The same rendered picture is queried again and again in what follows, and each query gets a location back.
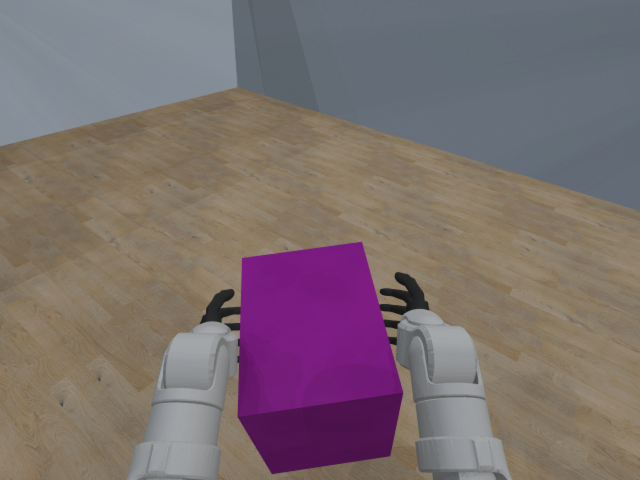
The robot right forearm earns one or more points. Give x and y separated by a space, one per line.
456 439

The carton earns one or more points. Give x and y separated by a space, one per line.
318 383

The left robot hand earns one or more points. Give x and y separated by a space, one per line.
215 313

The robot left forearm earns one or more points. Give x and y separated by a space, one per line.
180 441

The right robot hand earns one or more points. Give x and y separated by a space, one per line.
414 299

